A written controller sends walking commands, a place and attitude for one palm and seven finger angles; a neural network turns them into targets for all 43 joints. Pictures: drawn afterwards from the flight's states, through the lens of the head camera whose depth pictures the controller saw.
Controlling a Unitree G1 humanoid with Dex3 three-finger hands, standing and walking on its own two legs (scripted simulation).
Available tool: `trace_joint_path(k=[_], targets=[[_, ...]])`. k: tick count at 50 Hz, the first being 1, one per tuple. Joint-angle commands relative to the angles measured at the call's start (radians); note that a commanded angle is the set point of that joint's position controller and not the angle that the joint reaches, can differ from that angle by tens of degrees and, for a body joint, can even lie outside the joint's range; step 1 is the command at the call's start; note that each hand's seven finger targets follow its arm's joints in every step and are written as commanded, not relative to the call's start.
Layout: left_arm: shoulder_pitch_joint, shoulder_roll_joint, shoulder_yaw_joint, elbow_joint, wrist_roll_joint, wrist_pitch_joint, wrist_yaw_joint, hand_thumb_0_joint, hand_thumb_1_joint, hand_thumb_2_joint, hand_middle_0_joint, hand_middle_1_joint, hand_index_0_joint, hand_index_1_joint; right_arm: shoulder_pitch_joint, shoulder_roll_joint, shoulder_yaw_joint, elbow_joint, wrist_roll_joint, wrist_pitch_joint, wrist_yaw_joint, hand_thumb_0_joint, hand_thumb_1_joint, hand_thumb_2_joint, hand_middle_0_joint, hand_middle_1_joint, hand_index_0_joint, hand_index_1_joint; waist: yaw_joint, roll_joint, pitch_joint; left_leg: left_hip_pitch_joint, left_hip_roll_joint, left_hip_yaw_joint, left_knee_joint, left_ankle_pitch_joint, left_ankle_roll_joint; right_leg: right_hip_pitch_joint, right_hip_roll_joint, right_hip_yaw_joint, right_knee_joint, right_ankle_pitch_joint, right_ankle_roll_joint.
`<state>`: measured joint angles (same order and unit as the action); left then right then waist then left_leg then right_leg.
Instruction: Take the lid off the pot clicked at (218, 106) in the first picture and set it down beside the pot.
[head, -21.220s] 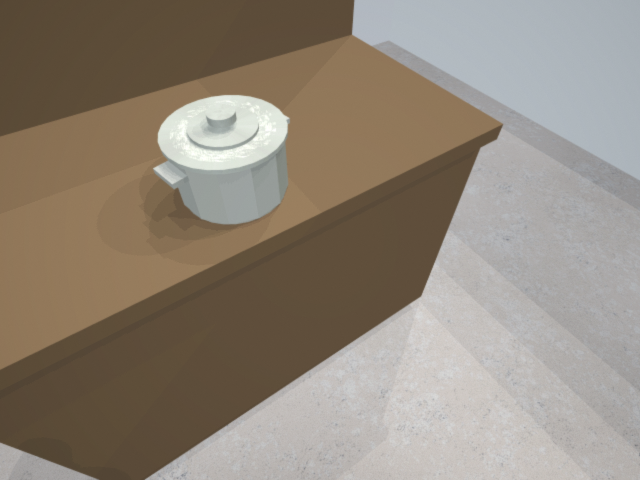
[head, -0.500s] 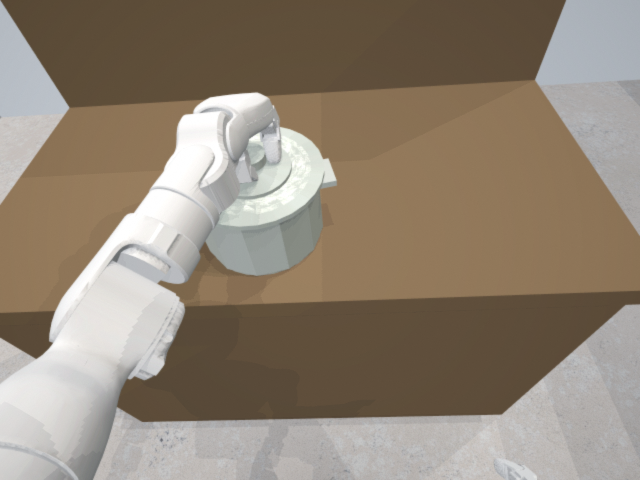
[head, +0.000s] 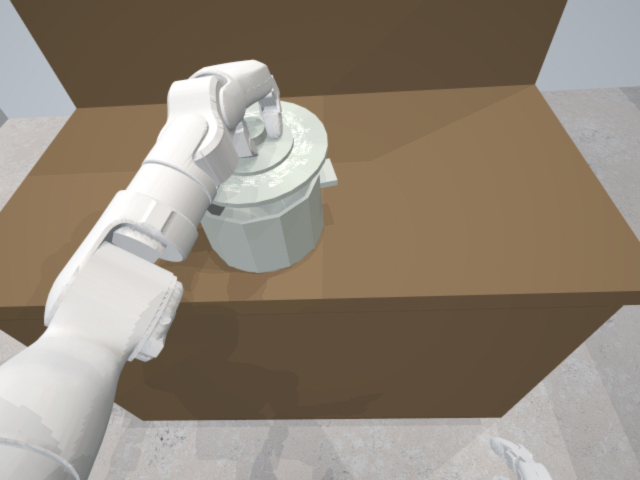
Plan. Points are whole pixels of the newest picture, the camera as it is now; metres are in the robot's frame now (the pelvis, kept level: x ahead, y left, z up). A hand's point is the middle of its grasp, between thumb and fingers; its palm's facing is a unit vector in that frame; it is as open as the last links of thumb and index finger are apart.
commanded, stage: lift the lid straight up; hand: left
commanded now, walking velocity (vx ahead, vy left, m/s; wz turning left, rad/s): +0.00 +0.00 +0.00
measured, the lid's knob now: (248, 132) +0.50 +0.08 +0.18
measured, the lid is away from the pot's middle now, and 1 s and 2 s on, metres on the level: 0.01 0.01 0.09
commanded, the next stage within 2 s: move the lid sideways beside the pot in 1.22 s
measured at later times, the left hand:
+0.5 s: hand (233, 96) +0.47 +0.08 +0.25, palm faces -0.23 -0.07 -0.97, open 6.7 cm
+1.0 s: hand (223, 57) +0.48 +0.08 +0.29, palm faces -0.16 -0.07 -0.98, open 6.6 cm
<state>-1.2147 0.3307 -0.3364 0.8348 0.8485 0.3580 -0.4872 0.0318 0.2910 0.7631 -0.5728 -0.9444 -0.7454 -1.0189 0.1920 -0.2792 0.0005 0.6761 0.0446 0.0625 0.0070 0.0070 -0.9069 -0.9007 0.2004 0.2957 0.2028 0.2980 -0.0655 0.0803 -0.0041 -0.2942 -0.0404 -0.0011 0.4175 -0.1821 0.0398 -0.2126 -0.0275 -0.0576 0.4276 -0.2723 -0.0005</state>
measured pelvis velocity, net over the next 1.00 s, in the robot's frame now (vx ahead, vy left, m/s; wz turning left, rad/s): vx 0.00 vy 0.01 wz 0.00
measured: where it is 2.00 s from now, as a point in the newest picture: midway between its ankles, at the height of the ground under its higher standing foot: outside the picture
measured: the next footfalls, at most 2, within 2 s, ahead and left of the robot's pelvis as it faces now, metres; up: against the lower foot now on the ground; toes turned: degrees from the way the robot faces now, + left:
none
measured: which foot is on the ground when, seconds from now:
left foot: down 0.00-1.00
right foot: down 0.00-1.00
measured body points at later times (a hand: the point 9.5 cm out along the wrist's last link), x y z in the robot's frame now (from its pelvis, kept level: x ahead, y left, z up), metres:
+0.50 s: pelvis +0.00 +0.00 +0.00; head +0.02 -0.03 +0.45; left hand +0.48 +0.08 +0.30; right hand +0.11 -0.25 -0.13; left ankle +0.02 +0.10 -0.74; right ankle -0.04 -0.12 -0.74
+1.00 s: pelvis +0.00 +0.01 +0.00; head +0.02 -0.03 +0.45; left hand +0.48 +0.09 +0.34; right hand +0.12 -0.25 -0.13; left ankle +0.02 +0.10 -0.74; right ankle -0.04 -0.12 -0.74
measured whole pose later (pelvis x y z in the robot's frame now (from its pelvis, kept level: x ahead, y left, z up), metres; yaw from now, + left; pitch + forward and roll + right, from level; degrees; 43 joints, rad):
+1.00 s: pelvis +0.00 +0.01 +0.00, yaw +0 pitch +4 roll +0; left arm -1.44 0.37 -0.34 0.89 0.88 0.39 -0.53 0.04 0.29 0.77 -0.57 -0.94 -0.76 -1.03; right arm 0.21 -0.28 0.02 0.69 0.05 0.02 0.00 0.01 -0.91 -0.90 0.20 0.30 0.20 0.30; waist -0.06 0.08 -0.02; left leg -0.30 -0.05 0.00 0.41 -0.17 0.05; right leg -0.22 -0.03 -0.06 0.42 -0.26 0.01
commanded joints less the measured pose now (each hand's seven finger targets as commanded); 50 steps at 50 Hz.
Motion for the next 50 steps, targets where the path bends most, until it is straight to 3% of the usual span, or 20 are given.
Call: trace_joint_path(k=[1,4,7,9,10,15,19,21,24,26,29,30,34,35,38,39,42,44,45,50], targets=[[-0.720,0.278,0.121,-0.193,0.060,-0.007,0.061,0.000,0.705,0.948,-0.768,-1.060,-0.907,-1.110,-0.039,-0.110,-0.030,-0.112,0.002,-0.047,-0.011,0.000,-0.900,-0.900,0.200,0.300,0.200,0.300,-0.005,-0.132,-0.487,0.311,-0.039,-0.063,0.016,0.286,0.041,0.046,0.054,0.029,-0.017,0.473,-0.039],[-0.638,0.180,0.057,-0.115,0.050,0.007,0.051,0.000,0.705,0.948,-0.768,-1.060,-0.907,-1.110,-0.030,-0.115,-0.033,-0.107,0.007,-0.038,-0.003,0.000,-0.900,-0.900,0.200,0.300,0.200,0.300,-0.012,-0.154,-0.396,0.281,-0.033,-0.061,0.008,0.271,0.039,-0.005,0.053,0.015,-0.030,0.431,-0.043],[-0.676,0.224,0.092,-0.151,0.057,0.011,0.046,0.000,0.705,0.948,-0.768,-1.060,-0.907,-1.110,-0.037,-0.115,-0.030,-0.114,0.003,-0.042,-0.002,0.000,-0.900,-0.900,0.200,0.300,0.200,0.300,-0.003,-0.137,-0.435,0.297,-0.034,-0.062,0.007,0.264,0.037,0.012,0.053,0.020,-0.023,0.428,-0.042],[-0.695,0.192,0.065,-0.228,0.033,0.000,0.038,0.000,0.705,0.948,-0.768,-1.060,-0.907,-1.110,-0.051,-0.113,-0.033,-0.130,0.003,-0.047,0.002,0.000,-0.900,-0.900,0.200,0.300,0.200,0.300,-0.005,-0.103,-0.488,0.336,-0.033,-0.071,0.022,0.330,0.038,0.026,0.048,0.021,-0.019,0.462,-0.045],[-0.738,0.247,0.098,-0.269,0.049,-0.005,0.042,0.000,0.705,0.948,-0.768,-1.060,-0.907,-1.110,-0.049,-0.109,-0.031,-0.133,0.001,-0.053,0.002,0.000,-0.900,-0.900,0.200,0.300,0.200,0.300,0.002,-0.096,-0.527,0.349,-0.032,-0.075,0.019,0.324,0.036,0.045,0.051,0.026,-0.014,0.456,-0.041],[-0.771,0.314,0.143,-0.209,0.061,0.000,0.047,0.000,0.705,0.948,-0.768,-1.060,-0.907,-1.110,-0.039,-0.113,-0.023,-0.118,0.005,-0.057,-0.007,0.000,-0.900,-0.900,0.200,0.300,0.200,0.300,0.007,-0.145,-0.475,0.295,-0.035,-0.069,-0.005,0.258,0.038,0.056,0.052,0.026,-0.022,0.430,-0.041],[-0.733,0.206,0.066,-0.149,0.042,0.008,0.038,0.000,0.705,0.948,-0.768,-1.060,-0.907,-1.110,-0.033,-0.114,-0.027,-0.115,0.008,-0.059,-0.006,0.000,-0.900,-0.900,0.200,0.300,0.200,0.300,-0.006,-0.120,-0.418,0.296,-0.032,-0.068,-0.003,0.266,0.038,0.002,0.051,0.016,-0.033,0.409,-0.045],[-0.767,0.255,0.097,-0.181,0.065,0.008,0.037,0.000,0.705,0.948,-0.768,-1.060,-0.907,-1.110,-0.044,-0.113,-0.026,-0.122,0.004,-0.064,-0.003,0.000,-0.900,-0.900,0.200,0.300,0.200,0.300,0.005,-0.116,-0.458,0.311,-0.029,-0.072,-0.001,0.265,0.035,0.017,0.055,0.021,-0.026,0.401,-0.045],[-0.751,0.206,0.067,-0.182,0.040,0.009,0.031,0.000,0.705,0.948,-0.768,-1.060,-0.907,-1.110,-0.039,-0.116,-0.028,-0.120,0.006,-0.062,-0.002,0.000,-0.900,-0.900,0.200,0.300,0.200,0.300,-0.002,-0.117,-0.468,0.323,-0.027,-0.073,0.001,0.299,0.034,0.019,0.049,0.016,-0.026,0.417,-0.046],[-0.800,0.273,0.112,-0.183,0.064,0.013,0.031,0.000,0.705,0.948,-0.768,-1.060,-0.907,-1.110,-0.041,-0.114,-0.026,-0.120,0.002,-0.065,-0.005,0.000,-0.900,-0.900,0.200,0.300,0.200,0.300,0.002,-0.139,-0.471,0.308,-0.030,-0.067,0.000,0.250,0.038,0.028,0.053,0.024,-0.033,0.399,-0.041],[-0.798,0.260,0.100,-0.188,0.045,0.009,0.032,0.000,0.705,0.948,-0.768,-1.060,-0.907,-1.110,-0.041,-0.115,-0.024,-0.123,0.003,-0.071,-0.007,0.000,-0.900,-0.900,0.200,0.300,0.200,0.300,0.000,-0.132,-0.476,0.313,-0.033,-0.070,0.006,0.295,0.039,0.038,0.047,0.023,-0.029,0.438,-0.045],[-0.822,0.325,0.146,-0.181,0.069,0.011,0.034,0.000,0.705,0.948,-0.768,-1.060,-0.907,-1.110,-0.036,-0.114,-0.021,-0.114,0.001,-0.071,-0.009,0.000,-0.900,-0.900,0.200,0.300,0.200,0.300,0.009,-0.153,-0.489,0.305,-0.031,-0.068,-0.001,0.286,0.037,0.055,0.050,0.029,-0.024,0.439,-0.041],[-0.797,0.220,0.071,-0.145,0.046,0.022,0.022,0.000,0.705,0.948,-0.768,-1.060,-0.907,-1.110,-0.043,-0.115,-0.023,-0.120,0.009,-0.068,-0.006,0.000,-0.900,-0.900,0.200,0.300,0.200,0.300,-0.005,-0.140,-0.425,0.295,-0.030,-0.067,0.000,0.277,0.037,0.010,0.047,0.017,-0.033,0.417,-0.045],[-0.801,0.271,0.103,-0.137,0.069,0.024,0.023,0.000,0.705,0.948,-0.768,-1.060,-0.907,-1.110,-0.044,-0.114,-0.019,-0.116,0.006,-0.067,-0.004,0.000,-0.900,-0.900,0.200,0.300,0.200,0.300,0.007,-0.152,-0.436,0.287,-0.028,-0.068,-0.006,0.278,0.033,0.022,0.050,0.020,-0.025,0.411,-0.044],[-0.830,0.231,0.066,-0.107,0.074,0.041,0.014,0.000,0.705,0.948,-0.768,-1.060,-0.907,-1.110,-0.046,-0.114,-0.016,-0.114,0.009,-0.060,-0.008,0.000,-0.900,-0.900,0.200,0.300,0.200,0.300,-0.009,-0.137,-0.411,0.279,-0.032,-0.062,-0.006,0.243,0.035,-0.008,0.051,0.018,-0.034,0.386,-0.043],[-0.818,0.217,0.066,-0.124,0.053,0.036,0.016,0.000,0.705,0.948,-0.768,-1.060,-0.907,-1.110,-0.038,-0.120,-0.021,-0.114,0.007,-0.058,-0.007,0.000,-0.900,-0.900,0.200,0.300,0.200,0.300,-0.010,-0.127,-0.424,0.294,-0.029,-0.065,-0.004,0.263,0.036,-0.002,0.047,0.015,-0.041,0.394,-0.044],[-0.947,0.303,0.099,-0.188,0.089,0.031,0.023,0.000,0.705,0.948,-0.768,-1.060,-0.907,-1.110,-0.047,-0.113,-0.014,-0.122,0.006,-0.075,-0.014,0.000,-0.900,-0.900,0.200,0.300,0.200,0.300,-0.008,-0.108,-0.496,0.312,-0.032,-0.070,-0.005,0.244,0.034,0.029,0.048,0.028,-0.026,0.396,-0.045],[-0.935,0.220,0.050,-0.207,0.056,0.021,0.023,0.000,0.705,0.948,-0.768,-1.060,-0.907,-1.110,-0.041,-0.109,-0.020,-0.123,0.008,-0.085,-0.012,0.000,-0.900,-0.900,0.200,0.300,0.200,0.300,-0.016,-0.077,-0.531,0.365,-0.024,-0.088,0.014,0.343,0.033,0.011,0.048,0.022,-0.025,0.422,-0.049],[-0.979,0.238,0.053,-0.268,0.072,0.017,0.022,0.000,0.705,0.948,-0.768,-1.060,-0.907,-1.110,-0.045,-0.104,-0.021,-0.123,0.006,-0.092,-0.009,0.000,-0.900,-0.900,0.200,0.300,0.200,0.300,-0.011,-0.066,-0.560,0.394,-0.021,-0.092,0.015,0.362,0.028,0.011,0.053,0.023,-0.019,0.420,-0.046],[-0.870,0.320,0.126,-0.044,0.089,0.052,0.014,0.000,0.705,0.948,-0.768,-1.060,-0.907,-1.110,-0.022,-0.123,-0.011,-0.093,0.007,-0.078,-0.015,0.000,-0.900,-0.900,0.200,0.300,0.200,0.300,-0.002,-0.184,-0.428,0.246,-0.033,-0.065,-0.016,0.243,0.031,0.027,0.050,0.021,-0.035,0.393,-0.042]])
